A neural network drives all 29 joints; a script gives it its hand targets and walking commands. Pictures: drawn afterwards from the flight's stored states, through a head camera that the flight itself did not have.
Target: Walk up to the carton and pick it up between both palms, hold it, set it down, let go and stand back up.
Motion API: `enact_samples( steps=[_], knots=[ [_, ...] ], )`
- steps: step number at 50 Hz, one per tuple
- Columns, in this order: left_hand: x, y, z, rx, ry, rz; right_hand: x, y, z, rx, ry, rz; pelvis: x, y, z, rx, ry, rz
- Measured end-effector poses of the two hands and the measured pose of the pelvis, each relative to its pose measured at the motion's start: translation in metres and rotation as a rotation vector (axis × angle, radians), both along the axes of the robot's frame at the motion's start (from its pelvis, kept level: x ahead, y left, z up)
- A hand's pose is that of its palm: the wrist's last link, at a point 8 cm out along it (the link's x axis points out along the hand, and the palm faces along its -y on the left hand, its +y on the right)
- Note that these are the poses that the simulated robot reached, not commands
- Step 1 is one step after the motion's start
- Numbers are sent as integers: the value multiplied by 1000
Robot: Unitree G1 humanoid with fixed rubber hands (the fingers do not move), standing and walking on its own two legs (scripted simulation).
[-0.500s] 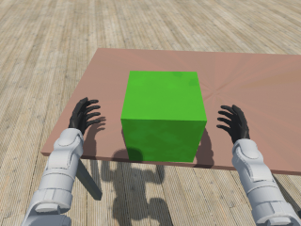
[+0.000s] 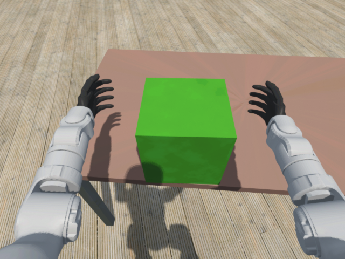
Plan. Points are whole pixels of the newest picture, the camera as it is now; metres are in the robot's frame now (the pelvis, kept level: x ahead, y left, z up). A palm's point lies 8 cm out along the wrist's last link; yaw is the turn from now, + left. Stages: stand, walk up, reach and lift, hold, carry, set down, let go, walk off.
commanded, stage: reach and lift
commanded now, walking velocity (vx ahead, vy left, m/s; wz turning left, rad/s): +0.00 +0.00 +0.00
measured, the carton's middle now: (183, 132) +0.46 +0.00 +0.00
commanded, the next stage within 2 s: none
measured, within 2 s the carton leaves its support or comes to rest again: neither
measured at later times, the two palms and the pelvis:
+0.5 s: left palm (89, 86) +0.46 +0.23 +0.17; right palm (274, 90) +0.45 -0.20 +0.16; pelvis -0.01 -0.01 -0.01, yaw +1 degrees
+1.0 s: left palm (107, 121) +0.45 +0.21 +0.05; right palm (257, 125) +0.44 -0.19 +0.05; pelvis -0.02 -0.01 -0.03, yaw +2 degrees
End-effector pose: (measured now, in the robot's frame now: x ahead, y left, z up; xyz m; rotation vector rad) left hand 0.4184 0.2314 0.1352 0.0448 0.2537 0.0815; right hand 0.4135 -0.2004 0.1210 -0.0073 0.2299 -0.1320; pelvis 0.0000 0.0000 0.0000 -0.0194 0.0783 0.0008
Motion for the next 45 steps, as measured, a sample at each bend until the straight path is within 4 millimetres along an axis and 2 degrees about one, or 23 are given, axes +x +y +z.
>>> enact_samples(
  steps=[18,24,29,37,41,45],
  knots=[
    [35,-4,34,12,-8,31,35,1,41,-5,12,-4,-6,-3,-4,1,114,6],
    [39,-3,35,24,-13,44,40,2,43,-19,18,-8,-9,-5,-5,2,146,16],
    [33,0,12,46,-3,40,35,2,24,-38,32,-8,-11,-6,-6,3,162,26],
    [18,-1,-49,47,34,59,24,9,-35,-30,61,15,-16,-7,-13,5,245,33],
    [22,-6,-64,47,24,65,25,14,-54,-23,56,25,-19,-7,-19,6,301,32],
    [28,-13,-71,47,12,54,28,15,-63,-30,45,19,-19,-7,-23,7,336,29]
  ],
)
